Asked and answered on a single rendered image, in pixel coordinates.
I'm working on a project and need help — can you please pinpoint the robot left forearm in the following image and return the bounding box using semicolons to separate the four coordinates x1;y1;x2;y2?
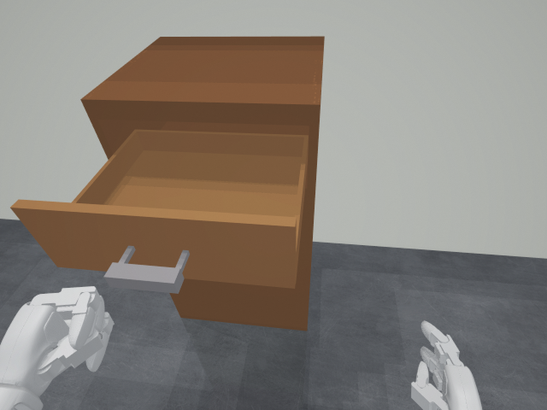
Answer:
0;384;43;410

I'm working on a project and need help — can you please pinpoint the robot right hand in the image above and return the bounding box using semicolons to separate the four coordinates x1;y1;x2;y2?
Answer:
411;320;482;410

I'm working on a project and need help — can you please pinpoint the robot left hand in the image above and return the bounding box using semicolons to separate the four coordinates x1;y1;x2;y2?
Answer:
0;286;115;397

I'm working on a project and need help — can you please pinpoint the drawer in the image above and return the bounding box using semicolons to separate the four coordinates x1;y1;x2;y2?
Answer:
10;129;309;289

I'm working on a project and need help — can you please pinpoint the cabinet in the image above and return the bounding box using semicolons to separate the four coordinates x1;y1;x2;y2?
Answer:
80;37;325;331

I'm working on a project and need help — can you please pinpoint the handle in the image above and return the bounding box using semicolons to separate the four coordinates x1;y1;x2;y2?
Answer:
104;246;190;294

